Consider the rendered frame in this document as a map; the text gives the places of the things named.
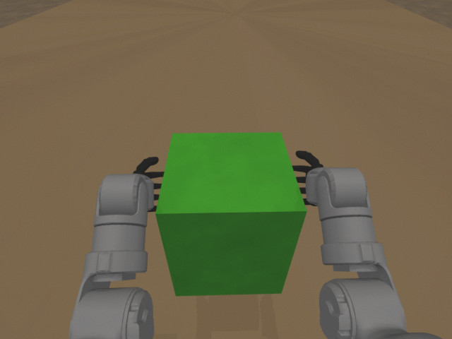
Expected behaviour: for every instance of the robot right upper arm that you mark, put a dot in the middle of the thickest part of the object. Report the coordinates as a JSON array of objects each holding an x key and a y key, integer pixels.
[{"x": 363, "y": 308}]

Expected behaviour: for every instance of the robot right forearm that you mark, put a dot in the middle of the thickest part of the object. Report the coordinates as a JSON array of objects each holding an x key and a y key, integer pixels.
[{"x": 349, "y": 237}]

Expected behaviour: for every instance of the robot left forearm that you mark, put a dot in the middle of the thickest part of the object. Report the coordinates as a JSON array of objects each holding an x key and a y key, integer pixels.
[{"x": 118, "y": 248}]

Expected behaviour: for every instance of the robot right hand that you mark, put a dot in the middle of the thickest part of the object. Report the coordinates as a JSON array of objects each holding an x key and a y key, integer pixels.
[{"x": 314, "y": 162}]

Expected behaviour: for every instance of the robot left hand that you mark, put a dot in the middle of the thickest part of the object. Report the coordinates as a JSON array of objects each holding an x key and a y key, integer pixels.
[{"x": 141, "y": 170}]

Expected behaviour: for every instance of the robot left upper arm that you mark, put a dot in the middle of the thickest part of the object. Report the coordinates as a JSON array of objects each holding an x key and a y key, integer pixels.
[{"x": 114, "y": 313}]

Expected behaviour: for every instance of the carton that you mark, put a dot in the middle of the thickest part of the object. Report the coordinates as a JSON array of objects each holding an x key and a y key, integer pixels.
[{"x": 229, "y": 212}]

